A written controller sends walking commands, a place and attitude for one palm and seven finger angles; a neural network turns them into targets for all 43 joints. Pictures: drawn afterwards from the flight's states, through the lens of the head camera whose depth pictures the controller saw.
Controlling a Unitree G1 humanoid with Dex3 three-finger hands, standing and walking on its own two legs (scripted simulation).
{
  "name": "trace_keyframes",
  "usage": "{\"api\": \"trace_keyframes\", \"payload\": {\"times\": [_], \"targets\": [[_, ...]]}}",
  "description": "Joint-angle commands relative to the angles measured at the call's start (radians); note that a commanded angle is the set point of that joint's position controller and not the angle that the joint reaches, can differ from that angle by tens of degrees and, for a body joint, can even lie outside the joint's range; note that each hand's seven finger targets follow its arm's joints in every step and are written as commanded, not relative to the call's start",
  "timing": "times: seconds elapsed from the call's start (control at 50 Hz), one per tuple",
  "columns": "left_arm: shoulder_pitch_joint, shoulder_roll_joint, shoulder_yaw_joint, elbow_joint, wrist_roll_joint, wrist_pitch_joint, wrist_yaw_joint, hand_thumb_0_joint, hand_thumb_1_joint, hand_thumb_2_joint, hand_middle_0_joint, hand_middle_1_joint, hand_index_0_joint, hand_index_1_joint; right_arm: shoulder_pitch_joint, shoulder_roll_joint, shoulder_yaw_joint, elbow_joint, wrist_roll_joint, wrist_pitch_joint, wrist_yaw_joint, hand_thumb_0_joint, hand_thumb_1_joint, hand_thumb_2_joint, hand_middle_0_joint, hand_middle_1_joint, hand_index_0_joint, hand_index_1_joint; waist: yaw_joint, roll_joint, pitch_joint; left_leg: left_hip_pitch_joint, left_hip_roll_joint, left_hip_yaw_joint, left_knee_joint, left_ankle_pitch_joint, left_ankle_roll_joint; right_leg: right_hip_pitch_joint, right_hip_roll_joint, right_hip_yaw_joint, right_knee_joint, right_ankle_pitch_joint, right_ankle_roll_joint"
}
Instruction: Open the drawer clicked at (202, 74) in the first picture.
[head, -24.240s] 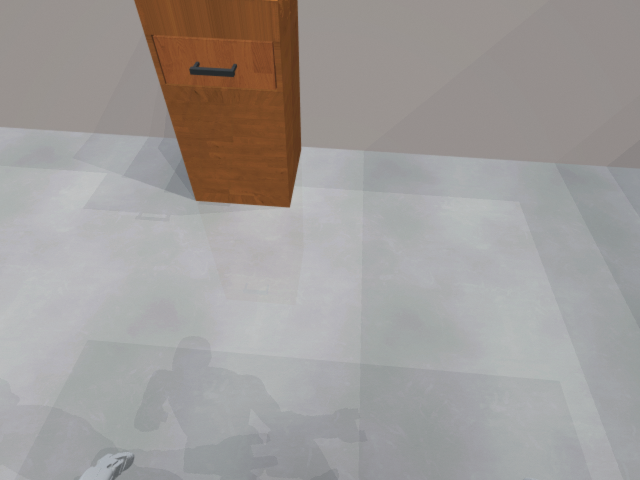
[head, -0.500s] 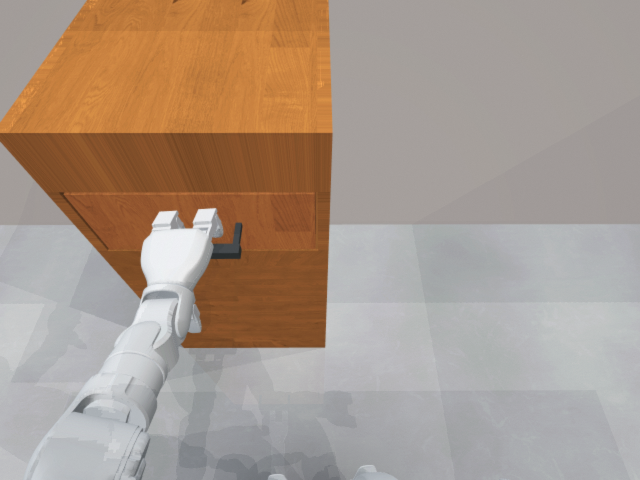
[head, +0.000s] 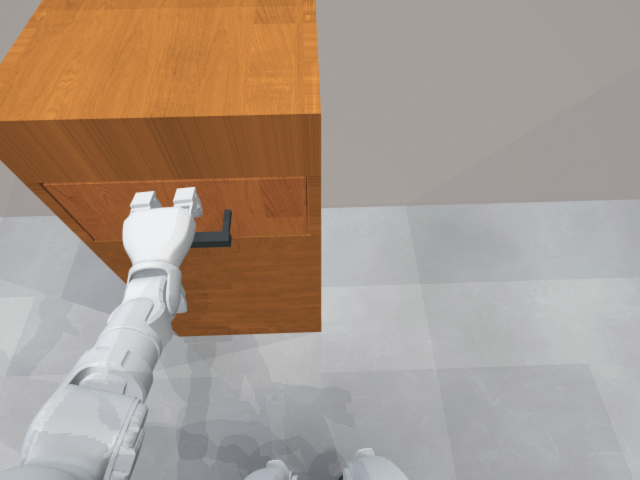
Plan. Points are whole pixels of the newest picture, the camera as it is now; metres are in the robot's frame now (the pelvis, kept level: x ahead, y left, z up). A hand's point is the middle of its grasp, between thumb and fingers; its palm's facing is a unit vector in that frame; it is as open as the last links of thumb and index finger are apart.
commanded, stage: re-aim the fingers above the handle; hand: left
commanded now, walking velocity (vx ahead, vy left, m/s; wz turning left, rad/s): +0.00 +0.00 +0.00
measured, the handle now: (186, 229) +0.50 +0.21 -0.07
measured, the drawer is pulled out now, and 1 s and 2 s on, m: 0.00 0.00 0.00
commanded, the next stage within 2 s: lower the fingers behind the handle in 0.32 s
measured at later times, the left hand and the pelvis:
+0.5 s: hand (162, 262) +0.42 +0.22 -0.03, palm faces -0.12 +0.00 -0.99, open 13.9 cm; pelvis +0.01 +0.00 +0.01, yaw +0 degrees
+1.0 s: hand (179, 266) +0.42 +0.20 -0.05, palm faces -0.07 -0.02 -1.00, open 13.9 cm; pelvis -0.01 +0.00 -0.01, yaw +2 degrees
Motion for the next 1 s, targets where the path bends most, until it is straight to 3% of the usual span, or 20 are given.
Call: {"api": "trace_keyframes", "payload": {"times": [0.0,0.06,0.14,0.18,0.24,0.3,0.38,0.42,0.46,0.5,0.54,0.58,0.62,0.66,0.72,0.76,0.84,0.92,0.94,0.98], "targets": [[-0.321,0.145,-0.03,-0.255,-0.047,0.005,-0.035,0.0,-0.5,0.3,-0.3,-1.2,-0.3,-1.2,0.072,-0.146,-0.065,-0.1,0.016,-0.032,-0.02,0.0,-0.9,-0.9,0.2,0.3,0.2,0.3,-0.002,-0.074,-0.467,0.266,0.023,-0.09,-0.103,0.416,-0.047,0.397,-0.043,0.063,-0.144,0.43,0.025],[-0.43,0.039,-0.137,-0.36,-0.09,-0.092,-0.1,0.0,-0.5,0.3,-0.3,-1.2,-0.3,-1.2,0.081,-0.141,-0.073,-0.07,0.015,-0.061,-0.038,0.0,-0.9,-0.9,0.2,0.3,0.2,0.3,-0.062,-0.06,-0.419,0.358,0.036,-0.12,-0.104,0.393,-0.042,0.286,-0.048,0.052,-0.165,0.344,0.029],[-0.483,0.092,-0.101,-0.392,-0.053,-0.2,-0.081,0.0,-0.5,0.3,-0.3,-1.2,-0.3,-1.2,0.097,-0.137,-0.071,-0.033,0.001,-0.079,-0.048,0.0,-0.9,-0.9,0.2,0.3,0.2,0.3,-0.055,0.038,-0.361,0.398,0.039,-0.151,-0.085,0.399,-0.06,0.134,-0.043,0.026,-0.14,0.25,0.011],[-0.452,0.142,-0.032,-0.357,-0.013,-0.211,-0.023,0.0,-0.5,0.3,-0.3,-1.2,-0.3,-1.2,0.104,-0.138,-0.072,-0.019,-0.007,-0.077,-0.035,0.0,-0.9,-0.9,0.2,0.3,0.2,0.3,-0.019,0.094,-0.372,0.408,0.043,-0.17,-0.066,0.453,-0.088,0.07,-0.037,0.005,-0.099,0.227,-0.001],[-0.379,0.239,0.094,-0.235,0.011,-0.133,0.068,0.0,-0.5,0.3,-0.3,-1.2,-0.3,-1.2,0.089,-0.144,-0.062,-0.02,-0.022,-0.055,-0.01,0.0,-0.9,-0.9,0.2,0.3,0.2,0.3,0.028,0.062,-0.378,0.31,0.039,-0.165,-0.046,0.495,-0.105,0.09,-0.028,-0.012,-0.05,0.245,-0.01],[-0.265,0.217,0.093,-0.125,0.015,0.005,0.111,0.0,-0.5,0.3,-0.3,-1.2,-0.3,-1.2,0.062,-0.141,-0.054,-0.054,-0.021,-0.024,0.013,0.0,-0.9,-0.9,0.2,0.3,0.2,0.3,0.057,-0.008,-0.381,0.217,0.024,-0.119,-0.051,0.489,-0.096,0.196,-0.026,0.002,-0.052,0.323,-0.003],[-0.244,0.167,0.019,-0.114,-0.013,0.123,0.035,0.0,-0.5,0.3,-0.3,-1.2,-0.3,-1.2,0.064,-0.15,-0.057,-0.093,0.009,0.006,0.017,0.0,-0.9,-0.9,0.2,0.3,0.2,0.3,0.049,-0.108,-0.452,0.217,0.021,-0.094,-0.093,0.5,-0.071,0.392,-0.034,0.034,-0.102,0.464,0.015],[-0.253,0.137,-0.029,-0.185,-0.051,0.117,-0.044,0.0,-0.5,0.3,-0.3,-1.2,-0.3,-1.2,0.059,-0.157,-0.061,-0.111,0.018,0.007,-0.001,0.0,-0.9,-0.9,0.2,0.3,0.2,0.3,0.015,-0.149,-0.466,0.246,0.022,-0.087,-0.109,0.485,-0.052,0.459,-0.043,0.053,-0.138,0.517,0.027],[-0.298,0.095,-0.084,-0.285,-0.078,0.048,-0.115,0.0,-0.5,0.3,-0.3,-1.2,-0.3,-1.2,0.055,-0.158,-0.064,-0.112,0.018,-0.003,-0.025,0.0,-0.9,-0.9,0.2,0.3,0.2,0.3,-0.019,-0.132,-0.449,0.298,0.028,-0.097,-0.111,0.481,-0.04,0.427,-0.049,0.062,-0.157,0.501,0.031],[-0.294,0.086,-0.097,-0.328,-0.082,-0.054,-0.158,0.0,-0.5,0.3,-0.3,-1.2,-0.3,-1.2,0.048,-0.148,-0.06,-0.102,0.013,-0.022,-0.047,0.0,-0.9,-0.9,0.2,0.3,0.2,0.3,-0.033,-0.126,-0.382,0.309,0.03,-0.11,-0.103,0.443,-0.034,0.357,-0.051,0.059,-0.159,0.433,0.03],[-0.355,0.078,-0.111,-0.381,-0.068,-0.165,-0.161,0.0,-0.5,0.3,-0.3,-1.2,-0.3,-1.2,0.05,-0.132,-0.057,-0.084,0.005,-0.045,-0.06,0.0,-0.9,-0.9,0.2,0.3,0.2,0.3,-0.043,-0.056,-0.31,0.313,0.031,-0.122,-0.086,0.396,-0.037,0.24,-0.054,0.054,-0.15,0.342,0.021],[-0.329,0.156,-0.036,-0.37,-0.015,-0.242,-0.116,0.0,-0.5,0.3,-0.3,-1.2,-0.3,-1.2,0.063,-0.126,-0.058,-0.064,-0.002,-0.055,-0.057,0.0,-0.9,-0.9,0.2,0.3,0.2,0.3,-0.009,0.013,-0.304,0.3,0.03,-0.139,-0.055,0.372,-0.052,0.146,-0.047,0.047,-0.107,0.267,0.006],[-0.333,0.189,0.014,-0.383,0.027,-0.271,-0.038,0.0,-0.5,0.3,-0.3,-1.2,-0.3,-1.2,0.061,-0.124,-0.059,-0.054,-0.012,-0.06,-0.042,0.0,-0.9,-0.9,0.2,0.3,0.2,0.3,0.013,0.099,-0.343,0.292,0.033,-0.152,-0.015,0.392,-0.079,0.054,-0.04,0.034,-0.052,0.219,-0.009],[-0.314,0.208,0.066,-0.365,0.06,-0.245,0.048,0.0,-0.5,0.3,-0.3,-1.2,-0.3,-1.2,0.06,-0.125,-0.065,-0.051,-0.028,-0.057,-0.023,0.0,-0.9,-0.9,0.2,0.3,0.2,0.3,0.034,0.145,-0.395,0.289,0.04,-0.163,0.023,0.471,-0.111,-0.008,-0.031,0.013,0.006,0.207,-0.019],[-0.293,0.151,0.065,-0.255,0.048,-0.132,0.141,0.0,-0.5,0.3,-0.3,-1.2,-0.3,-1.2,0.054,-0.13,-0.073,-0.05,-0.038,-0.046,0.01,0.0,-0.9,-0.9,0.2,0.3,0.2,0.3,0.024,0.044,-0.417,0.229,0.042,-0.165,0.049,0.473,-0.114,-0.003,-0.026,-0.009,0.033,0.223,-0.005],[-0.321,0.123,0.041,-0.188,0.035,-0.046,0.161,0.0,-0.5,0.3,-0.3,-1.2,-0.3,-1.2,0.055,-0.137,-0.079,-0.047,-0.034,-0.035,0.024,0.0,-0.9,-0.9,0.2,0.3,0.2,0.3,0.008,-0.019,-0.452,0.212,0.041,-0.161,0.051,0.464,-0.105,0.038,-0.027,-0.008,0.031,0.261,0.005],[-0.413,0.124,-0.014,-0.151,0.0,0.07,0.095,0.0,-0.5,0.3,-0.3,-1.2,-0.3,-1.2,0.065,-0.153,-0.073,-0.048,-0.012,-0.021,0.015,0.0,-0.9,-0.9,0.2,0.3,0.2,0.3,-0.023,-0.073,-0.509,0.197,0.029,-0.135,0.021,0.408,-0.076,0.176,-0.033,0.013,-0.017,0.327,0.021],[-0.437,0.154,-0.031,-0.205,-0.036,0.025,-0.017,0.0,-0.5,0.3,-0.3,-1.2,-0.3,-1.2,0.079,-0.151,-0.066,-0.049,0.001,-0.028,-0.025,0.0,-0.9,-0.9,0.2,0.3,0.2,0.3,-0.038,-0.077,-0.534,0.223,0.026,-0.125,0.003,0.374,-0.05,0.243,-0.042,0.037,-0.053,0.348,0.029],[-0.4,0.172,-0.016,-0.174,-0.036,0.009,-0.036,0.0,-0.5,0.3,-0.3,-1.2,-0.3,-1.2,0.082,-0.151,-0.061,-0.043,-0.001,-0.032,-0.031,0.0,-0.9,-0.9,0.2,0.3,0.2,0.3,-0.031,-0.064,-0.514,0.208,0.025,-0.125,0.001,0.372,-0.049,0.241,-0.043,0.037,-0.051,0.348,0.025],[-0.301,0.12,-0.056,-0.096,-0.03,-0.022,-0.068,0.0,-0.5,0.3,-0.3,-1.2,-0.3,-1.2,0.077,-0.141,-0.047,-0.044,0.003,-0.037,-0.038,0.0,-0.9,-0.9,0.2,0.3,0.2,0.3,-0.027,-0.079,-0.364,0.126,0.021,-0.115,-0.003,0.298,-0.042,0.195,-0.044,0.038,-0.066,0.289,0.022]]}}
